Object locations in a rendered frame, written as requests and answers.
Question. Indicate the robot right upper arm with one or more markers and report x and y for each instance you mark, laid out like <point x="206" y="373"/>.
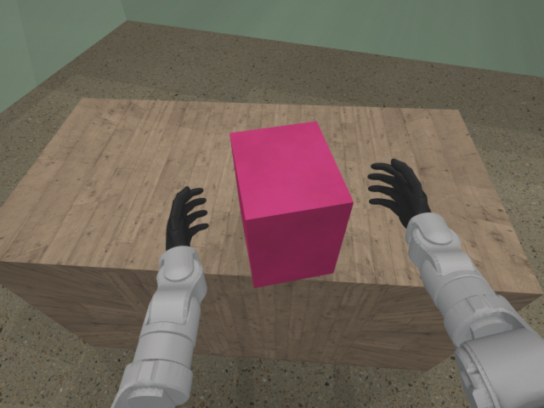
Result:
<point x="503" y="370"/>

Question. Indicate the left robot hand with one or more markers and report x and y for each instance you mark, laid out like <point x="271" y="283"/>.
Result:
<point x="178" y="231"/>

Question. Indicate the right robot hand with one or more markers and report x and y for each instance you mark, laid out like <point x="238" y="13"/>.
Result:
<point x="409" y="198"/>

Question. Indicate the right robot forearm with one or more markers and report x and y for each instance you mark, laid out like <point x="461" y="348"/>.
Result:
<point x="471" y="309"/>

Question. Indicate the pedestal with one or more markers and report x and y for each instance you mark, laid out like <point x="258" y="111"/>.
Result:
<point x="82" y="233"/>

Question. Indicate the carton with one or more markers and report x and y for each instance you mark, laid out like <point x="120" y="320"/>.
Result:
<point x="295" y="206"/>

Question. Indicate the left robot forearm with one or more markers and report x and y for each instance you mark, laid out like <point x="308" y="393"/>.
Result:
<point x="160" y="375"/>

